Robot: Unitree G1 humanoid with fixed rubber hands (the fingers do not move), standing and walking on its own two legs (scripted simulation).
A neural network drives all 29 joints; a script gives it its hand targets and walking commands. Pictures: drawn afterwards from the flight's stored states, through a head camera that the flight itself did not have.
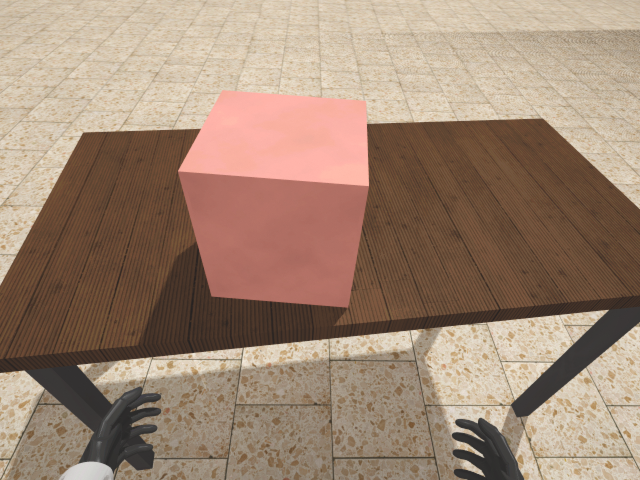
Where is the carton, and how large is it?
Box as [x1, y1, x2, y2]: [178, 90, 368, 307]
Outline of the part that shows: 222,90 178,170 211,295 347,307 368,188 365,101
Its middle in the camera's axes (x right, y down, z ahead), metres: -0.05 -0.06 +0.61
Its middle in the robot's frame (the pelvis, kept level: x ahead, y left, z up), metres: +0.52 +0.05 +0.07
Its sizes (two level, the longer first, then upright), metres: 0.224 0.213 0.250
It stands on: a table, 0.71 m high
